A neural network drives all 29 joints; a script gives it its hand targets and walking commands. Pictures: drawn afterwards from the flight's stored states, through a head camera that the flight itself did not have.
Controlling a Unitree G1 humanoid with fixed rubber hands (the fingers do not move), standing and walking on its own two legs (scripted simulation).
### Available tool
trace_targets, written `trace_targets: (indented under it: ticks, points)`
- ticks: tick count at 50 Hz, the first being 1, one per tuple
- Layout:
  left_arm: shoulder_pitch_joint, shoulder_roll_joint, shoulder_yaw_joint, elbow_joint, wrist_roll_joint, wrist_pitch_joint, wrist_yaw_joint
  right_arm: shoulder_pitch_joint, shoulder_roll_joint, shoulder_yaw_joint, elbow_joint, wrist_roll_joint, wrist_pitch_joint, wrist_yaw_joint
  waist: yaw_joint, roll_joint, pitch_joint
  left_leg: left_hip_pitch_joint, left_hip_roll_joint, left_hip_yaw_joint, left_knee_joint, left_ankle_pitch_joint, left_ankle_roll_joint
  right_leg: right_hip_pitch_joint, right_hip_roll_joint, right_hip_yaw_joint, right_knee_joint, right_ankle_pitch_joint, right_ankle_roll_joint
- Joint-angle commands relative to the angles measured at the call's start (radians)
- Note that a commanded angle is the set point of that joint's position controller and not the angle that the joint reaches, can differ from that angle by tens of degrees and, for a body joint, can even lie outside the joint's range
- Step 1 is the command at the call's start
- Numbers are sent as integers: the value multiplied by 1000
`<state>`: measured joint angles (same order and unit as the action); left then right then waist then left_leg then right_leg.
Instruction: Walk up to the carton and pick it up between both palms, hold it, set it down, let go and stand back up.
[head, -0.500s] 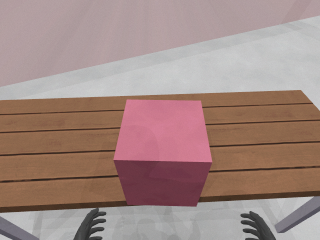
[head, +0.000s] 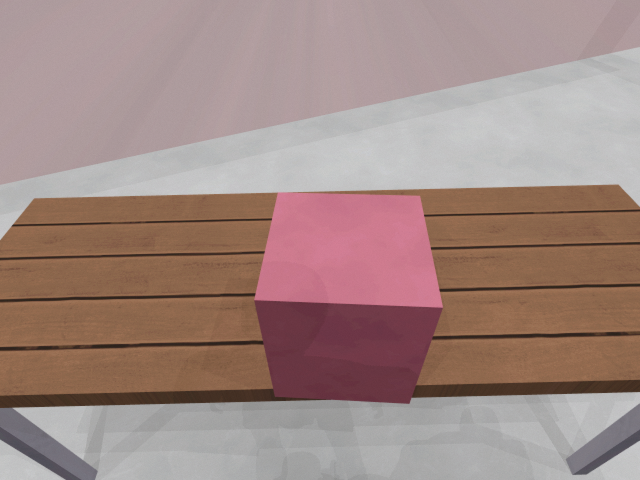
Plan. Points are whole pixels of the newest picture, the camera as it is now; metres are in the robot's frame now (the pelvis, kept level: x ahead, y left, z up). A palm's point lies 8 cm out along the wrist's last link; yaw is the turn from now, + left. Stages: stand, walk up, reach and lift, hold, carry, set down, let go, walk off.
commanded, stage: stand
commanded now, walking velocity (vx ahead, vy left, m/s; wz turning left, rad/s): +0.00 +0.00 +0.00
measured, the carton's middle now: (344, 299) +0.39 -0.01 +0.00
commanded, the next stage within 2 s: none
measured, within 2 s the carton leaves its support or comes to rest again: neither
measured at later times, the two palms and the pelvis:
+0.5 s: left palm out of the picture -0.01 +0.27 -0.13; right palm out of the picture +0.01 -0.24 -0.12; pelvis -0.02 +0.01 +0.00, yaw +0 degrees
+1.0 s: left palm out of the picture -0.01 +0.26 -0.13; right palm out of the picture +0.00 -0.24 -0.13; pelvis -0.01 +0.01 +0.00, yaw +0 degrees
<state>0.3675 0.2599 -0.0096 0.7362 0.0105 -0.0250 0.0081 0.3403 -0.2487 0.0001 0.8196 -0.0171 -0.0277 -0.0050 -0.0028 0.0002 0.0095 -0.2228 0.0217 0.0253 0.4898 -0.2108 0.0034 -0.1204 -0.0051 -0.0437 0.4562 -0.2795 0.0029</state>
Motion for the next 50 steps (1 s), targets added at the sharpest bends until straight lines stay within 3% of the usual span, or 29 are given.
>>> trace_targets:
  ticks: [1,18,34,50]
  points:
    - [17,131,29,-59,0,-21,6,14,-141,-30,-62,3,-17,-6,0,10,72,-6,77,-105,-112,25,15,-123,-85,100,-120,-10,-8]
    - [87,116,23,32,3,-12,10,40,-146,-31,-17,10,-5,-11,4,25,94,-83,84,-148,-179,-173,21,-138,-72,91,-79,-72,-6]
    - [121,106,24,91,0,-7,18,51,-127,-30,28,13,5,-19,0,12,95,-70,84,-146,-172,-154,22,-160,-76,99,-85,-66,-8]
    - [102,95,26,128,-4,-5,24,54,-99,-25,70,14,7,-25,-2,1,85,-39,81,-128,-144,-56,20,-151,-89,109,-100,-23,-13]
